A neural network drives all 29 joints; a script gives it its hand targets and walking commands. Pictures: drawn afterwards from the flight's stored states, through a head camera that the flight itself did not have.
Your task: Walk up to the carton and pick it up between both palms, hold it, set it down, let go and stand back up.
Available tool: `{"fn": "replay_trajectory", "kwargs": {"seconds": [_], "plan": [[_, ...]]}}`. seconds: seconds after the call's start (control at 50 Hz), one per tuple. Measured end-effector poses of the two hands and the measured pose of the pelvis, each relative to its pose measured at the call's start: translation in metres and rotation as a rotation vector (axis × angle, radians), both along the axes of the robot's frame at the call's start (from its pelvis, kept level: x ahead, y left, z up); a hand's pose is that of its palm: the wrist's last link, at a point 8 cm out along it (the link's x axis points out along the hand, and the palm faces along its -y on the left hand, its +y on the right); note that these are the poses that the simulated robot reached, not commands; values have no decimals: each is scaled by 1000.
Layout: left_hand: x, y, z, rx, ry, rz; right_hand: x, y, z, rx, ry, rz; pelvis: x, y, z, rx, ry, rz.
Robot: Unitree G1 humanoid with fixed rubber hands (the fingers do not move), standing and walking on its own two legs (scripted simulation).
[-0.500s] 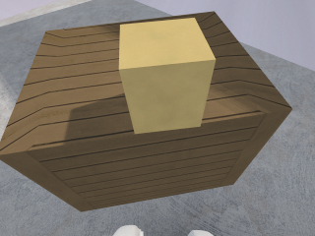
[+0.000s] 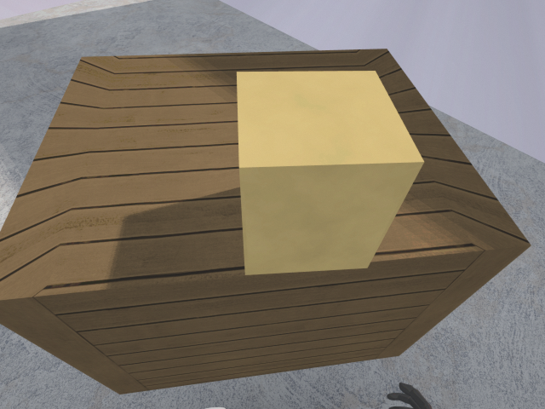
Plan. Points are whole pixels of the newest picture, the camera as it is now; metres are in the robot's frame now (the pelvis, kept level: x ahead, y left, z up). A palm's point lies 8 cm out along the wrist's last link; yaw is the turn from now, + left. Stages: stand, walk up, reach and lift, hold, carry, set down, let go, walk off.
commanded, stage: walk up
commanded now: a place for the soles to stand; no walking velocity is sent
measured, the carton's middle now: (307, 177) +0.43 -0.05 +0.09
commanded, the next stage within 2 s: none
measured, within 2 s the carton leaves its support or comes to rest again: neither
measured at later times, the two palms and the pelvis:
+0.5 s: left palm out of the picture +0.00 +0.25 -0.14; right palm out of the picture +0.02 -0.25 -0.13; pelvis +0.00 +0.00 +0.00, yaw +1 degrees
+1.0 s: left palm out of the picture -0.06 +0.13 -0.13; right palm out of the picture +0.02 -0.39 -0.13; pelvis -0.05 -0.12 +0.00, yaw +3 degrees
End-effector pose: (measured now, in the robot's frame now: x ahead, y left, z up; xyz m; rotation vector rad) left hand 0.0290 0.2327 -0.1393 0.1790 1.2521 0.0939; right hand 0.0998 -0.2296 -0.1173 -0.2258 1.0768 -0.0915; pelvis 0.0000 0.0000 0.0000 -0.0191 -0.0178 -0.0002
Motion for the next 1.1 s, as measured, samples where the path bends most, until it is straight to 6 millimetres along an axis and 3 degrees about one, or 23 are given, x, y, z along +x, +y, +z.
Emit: {"fn": "replay_trajectory", "kwargs": {"seconds": [0.18, 0.38, 0.5, 0.56, 0.64, 0.7, 0.78, 0.86, 0.96, 1.1], "plan": [[5, 13, 5, 34, 8, -2, -26, -12, -5, -22, 85, -23, 1, 1, 3, -2, -7, 7], [-15, 15, 4, 33, 75, 1, -66, -14, -10, -29, 203, -37, -1, 2, 5, -1, -6, 18], [-27, 16, 2, 35, 108, 3, -75, -16, -10, -42, 228, -35, -3, 2, 4, 2, -7, 25], [-25, 23, -2, 64, 132, -28, -79, -27, -8, -90, 204, -52, -11, -6, 0, 10, -1, 27], [-14, 24, -3, 106, 107, -54, -94, -58, -3, -160, 196, -94, -26, -25, -4, 23, -2, 23], [-5, 13, -2, 116, 61, -65, -102, -85, -2, -187, 183, -109, -36, -43, -7, 31, -3, 22], [-2, -19, -1, 103, -4, -57, -100, -125, -9, -187, 147, -94, -47, -72, -15, 29, -4, 25], [-30, -58, -4, 89, -37, 18, -87, -158, -22, -163, 122, -47, -54, -102, -24, 25, -20, 40], [-79, -98, 9, 65, 58, 91, -76, -161, -13, -99, 87, -14, -52, -113, -6, 30, -15, 45], [-81, -116, 2, 31, 60, 83, -96, -142, -18, -46, 171, 29, -43, -122, -5, 24, 9, 91]]}}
